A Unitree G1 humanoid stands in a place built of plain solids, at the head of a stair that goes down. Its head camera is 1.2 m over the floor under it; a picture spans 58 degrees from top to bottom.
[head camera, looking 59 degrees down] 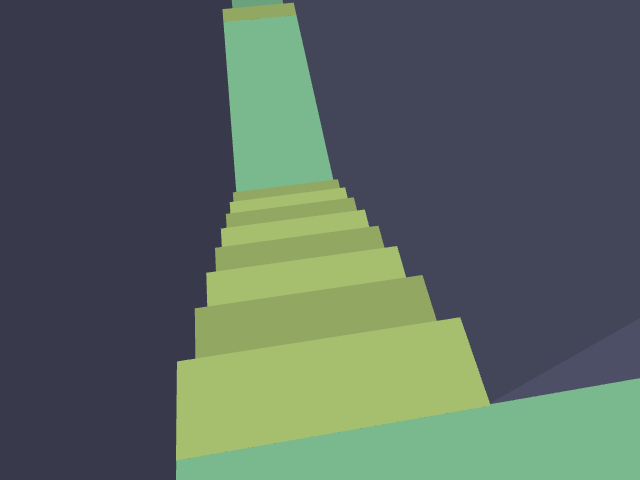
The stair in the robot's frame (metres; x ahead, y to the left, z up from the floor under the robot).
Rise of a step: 0.21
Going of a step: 0.24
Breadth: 0.82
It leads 9 degrees to the left of straight ahead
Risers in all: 8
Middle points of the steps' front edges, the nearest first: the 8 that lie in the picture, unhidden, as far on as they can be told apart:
0.39 -0.01 0.00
0.63 0.03 -0.21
0.88 0.07 -0.41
1.12 0.11 -0.62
1.36 0.15 -0.83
1.60 0.19 -1.03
1.84 0.22 -1.24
2.08 0.26 -1.45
